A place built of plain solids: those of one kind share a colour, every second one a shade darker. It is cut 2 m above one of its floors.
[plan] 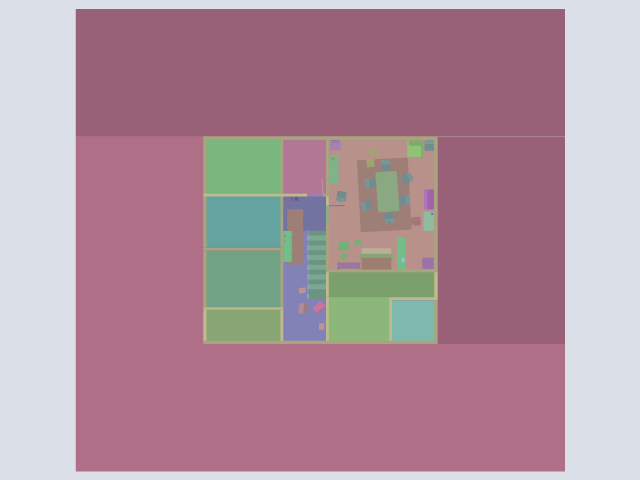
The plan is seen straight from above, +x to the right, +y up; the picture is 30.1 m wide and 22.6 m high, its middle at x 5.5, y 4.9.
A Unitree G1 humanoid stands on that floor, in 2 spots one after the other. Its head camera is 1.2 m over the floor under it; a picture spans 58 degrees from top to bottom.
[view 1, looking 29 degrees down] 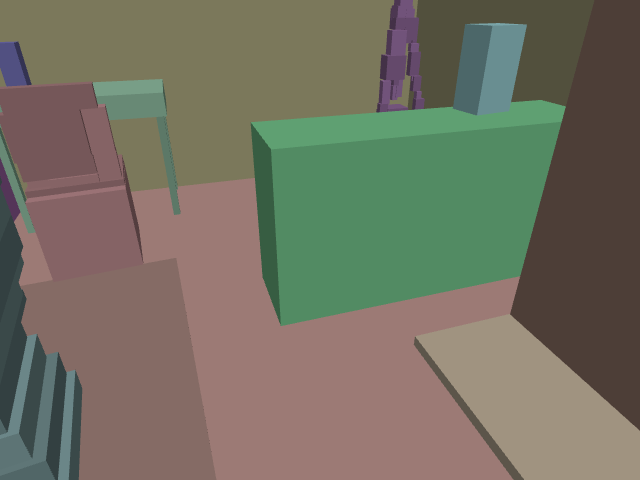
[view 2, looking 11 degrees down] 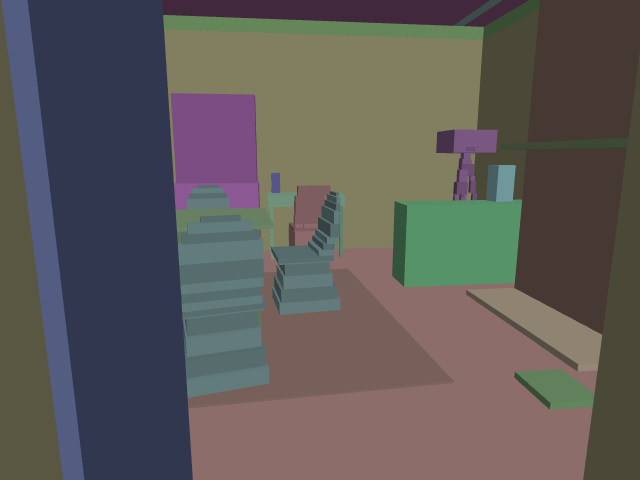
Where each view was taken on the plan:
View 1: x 7.72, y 5.28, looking -18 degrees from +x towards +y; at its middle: cube_shelf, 1.68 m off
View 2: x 5.38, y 6.24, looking -7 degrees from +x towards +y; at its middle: chair_spindle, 3.46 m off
